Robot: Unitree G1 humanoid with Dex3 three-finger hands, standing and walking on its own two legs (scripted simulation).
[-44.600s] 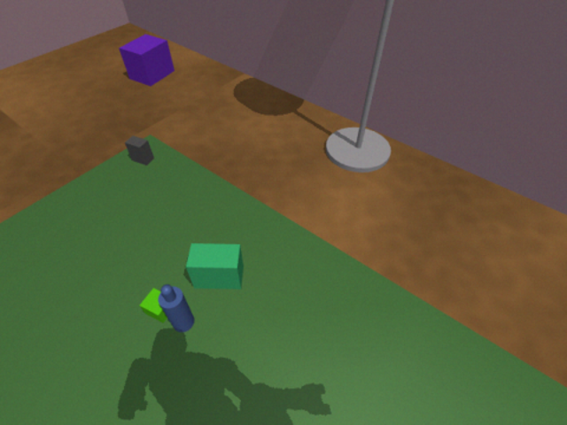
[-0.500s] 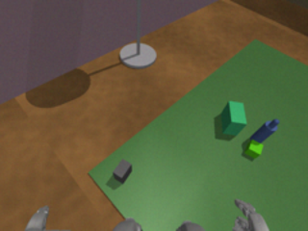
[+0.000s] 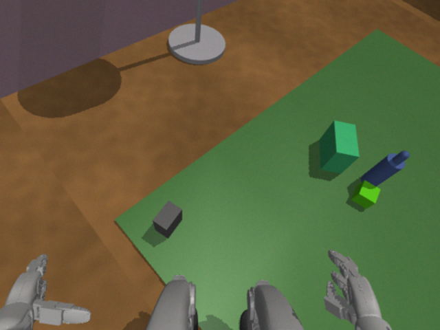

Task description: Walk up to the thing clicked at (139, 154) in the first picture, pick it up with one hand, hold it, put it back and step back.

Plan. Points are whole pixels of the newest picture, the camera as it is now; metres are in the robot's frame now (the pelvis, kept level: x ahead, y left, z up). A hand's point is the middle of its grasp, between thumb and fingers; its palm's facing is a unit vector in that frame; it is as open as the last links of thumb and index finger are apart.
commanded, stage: go down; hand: left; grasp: from above
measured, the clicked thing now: (168, 220) +0.49 +0.15 -0.60
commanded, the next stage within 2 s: approach in 1.82 s
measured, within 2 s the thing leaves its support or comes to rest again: neither
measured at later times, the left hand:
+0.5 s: hand (71, 242) +0.30 +0.34 -0.21, palm faces +0.19 -0.98 -0.12, open 17.5 cm
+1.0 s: hand (79, 223) +0.36 +0.35 -0.25, palm faces +0.20 -0.98 -0.06, open 16.8 cm
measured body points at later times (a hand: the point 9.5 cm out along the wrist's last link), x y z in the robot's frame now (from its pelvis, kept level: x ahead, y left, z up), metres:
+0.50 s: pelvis -0.04 -0.02 -0.15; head +0.13 +0.04 +0.26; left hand +0.29 +0.39 -0.20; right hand +0.10 -0.30 -0.25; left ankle +0.06 +0.05 -0.63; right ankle +0.04 -0.17 -0.62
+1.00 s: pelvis -0.06 -0.04 -0.23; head +0.13 +0.03 +0.17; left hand +0.34 +0.40 -0.24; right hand +0.04 -0.32 -0.32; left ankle +0.05 +0.05 -0.63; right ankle +0.04 -0.17 -0.62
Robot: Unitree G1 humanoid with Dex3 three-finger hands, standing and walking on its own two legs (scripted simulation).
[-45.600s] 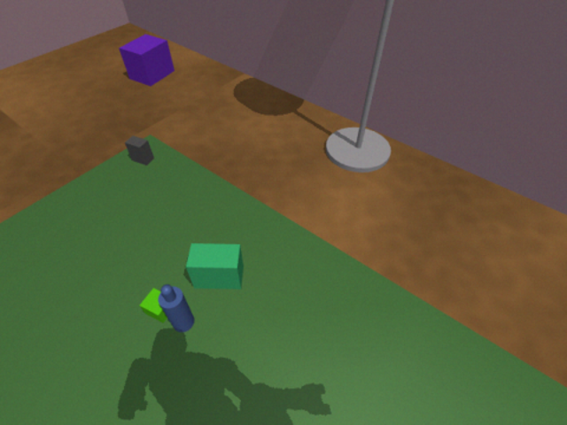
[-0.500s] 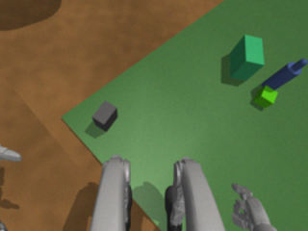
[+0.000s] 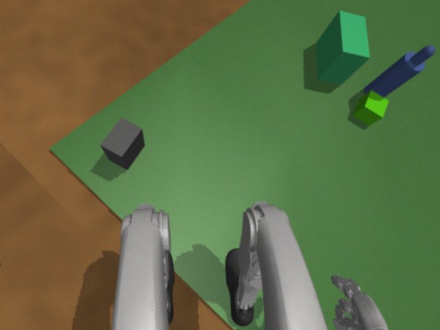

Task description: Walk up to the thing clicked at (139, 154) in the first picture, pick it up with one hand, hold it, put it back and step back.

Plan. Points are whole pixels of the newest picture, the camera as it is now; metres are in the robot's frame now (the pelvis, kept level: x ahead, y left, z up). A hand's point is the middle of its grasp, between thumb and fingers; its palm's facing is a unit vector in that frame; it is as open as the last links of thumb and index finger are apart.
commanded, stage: go down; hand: left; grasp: from above
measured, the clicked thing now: (124, 145) +0.54 +0.23 -0.36
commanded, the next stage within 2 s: approach in 0.82 s
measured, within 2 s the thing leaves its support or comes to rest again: neither
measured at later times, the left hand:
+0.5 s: hand out of the picture +0.42 +0.41 -0.03, palm faces +0.24 -0.97 -0.04, open 16.9 cm
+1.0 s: hand out of the picture +0.43 +0.41 -0.04, palm faces +0.25 -0.97 -0.02, open 17.2 cm
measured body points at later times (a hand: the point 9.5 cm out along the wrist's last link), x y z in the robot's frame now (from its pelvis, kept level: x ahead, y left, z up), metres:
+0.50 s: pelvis -0.01 +0.00 -0.04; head +0.19 +0.09 +0.36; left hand +0.40 +0.46 -0.03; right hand +0.11 -0.28 -0.12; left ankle +0.11 +0.10 -0.40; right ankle +0.11 -0.13 -0.39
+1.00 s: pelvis -0.01 +0.01 -0.05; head +0.19 +0.10 +0.35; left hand +0.41 +0.47 -0.03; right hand +0.10 -0.28 -0.13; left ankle +0.11 +0.10 -0.40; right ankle +0.11 -0.13 -0.39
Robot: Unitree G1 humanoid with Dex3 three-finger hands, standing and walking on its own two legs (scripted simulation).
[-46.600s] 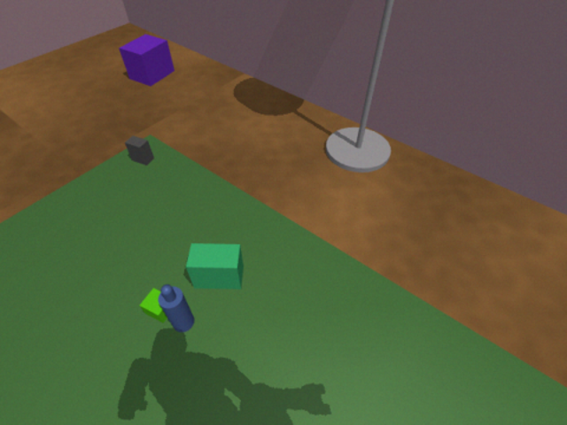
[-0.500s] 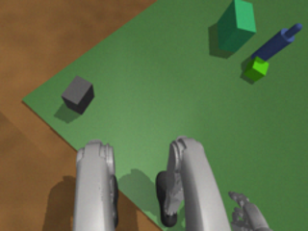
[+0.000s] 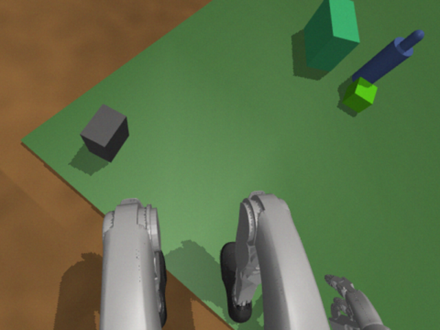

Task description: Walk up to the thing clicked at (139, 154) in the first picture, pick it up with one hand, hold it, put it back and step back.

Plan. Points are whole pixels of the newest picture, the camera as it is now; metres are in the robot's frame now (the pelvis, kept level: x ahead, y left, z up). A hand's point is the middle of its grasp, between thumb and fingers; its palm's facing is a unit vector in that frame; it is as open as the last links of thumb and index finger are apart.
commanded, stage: approach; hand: left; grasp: from above
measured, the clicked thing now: (107, 134) +0.54 +0.24 -0.31
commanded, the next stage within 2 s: close in in 0.44 s
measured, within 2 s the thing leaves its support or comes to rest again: neither
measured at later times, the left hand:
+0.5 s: hand (43, 136) +0.47 +0.33 -0.18, palm faces +0.26 -0.96 +0.06, open 17.4 cm
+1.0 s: hand (90, 142) +0.49 +0.26 -0.25, palm faces +0.30 -0.95 +0.04, open 17.3 cm
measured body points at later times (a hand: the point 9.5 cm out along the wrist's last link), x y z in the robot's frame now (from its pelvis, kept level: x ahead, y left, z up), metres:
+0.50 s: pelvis +0.00 +0.00 -0.07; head +0.24 +0.14 +0.28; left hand +0.45 +0.38 -0.18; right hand +0.13 -0.28 -0.12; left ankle +0.11 +0.09 -0.35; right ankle +0.12 -0.13 -0.34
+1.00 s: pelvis -0.01 +0.01 -0.09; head +0.24 +0.17 +0.24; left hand +0.47 +0.31 -0.25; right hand +0.10 -0.27 -0.11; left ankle +0.11 +0.09 -0.35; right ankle +0.12 -0.13 -0.34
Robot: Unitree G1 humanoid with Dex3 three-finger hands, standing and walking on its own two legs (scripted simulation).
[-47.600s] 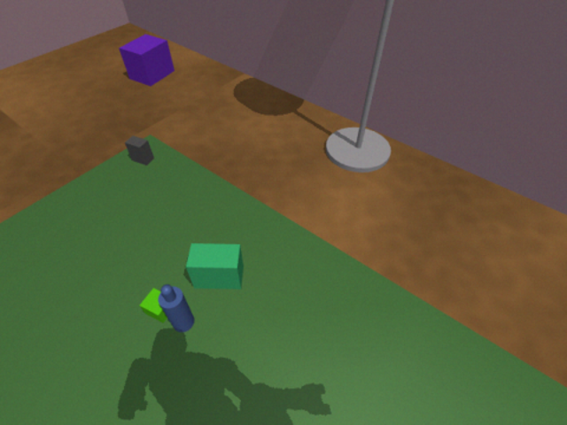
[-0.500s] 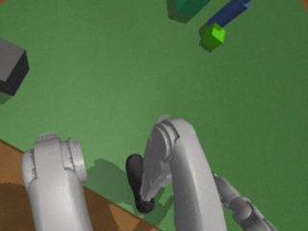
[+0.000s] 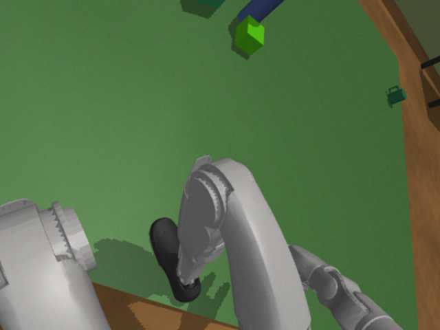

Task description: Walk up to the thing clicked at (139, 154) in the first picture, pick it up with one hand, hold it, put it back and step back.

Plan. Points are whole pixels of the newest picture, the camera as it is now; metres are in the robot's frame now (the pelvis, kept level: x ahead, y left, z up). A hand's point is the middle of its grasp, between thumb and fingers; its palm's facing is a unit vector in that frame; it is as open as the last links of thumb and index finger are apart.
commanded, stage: close in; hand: left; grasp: from above
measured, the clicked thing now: out of the picture +0.51 +0.31 -0.22
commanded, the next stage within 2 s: rest palm in 0.38 s
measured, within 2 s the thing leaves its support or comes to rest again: neither
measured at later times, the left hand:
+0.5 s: hand out of the picture +0.46 +0.30 -0.17, palm faces +0.43 -0.91 +0.02, open 16.8 cm
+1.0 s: hand out of the picture +0.46 +0.30 -0.17, palm faces +0.45 -0.89 +0.01, open 13.5 cm
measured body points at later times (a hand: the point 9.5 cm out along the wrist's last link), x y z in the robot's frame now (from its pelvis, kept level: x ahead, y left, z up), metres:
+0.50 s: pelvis +0.00 +0.00 +0.00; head +0.22 +0.21 +0.33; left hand +0.43 +0.35 -0.16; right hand +0.16 -0.25 -0.01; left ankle +0.11 +0.10 -0.26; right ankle +0.15 -0.12 -0.25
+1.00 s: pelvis +0.00 +0.00 +0.01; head +0.22 +0.21 +0.33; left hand +0.43 +0.35 -0.17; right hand +0.16 -0.24 -0.01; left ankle +0.11 +0.10 -0.26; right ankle +0.15 -0.12 -0.25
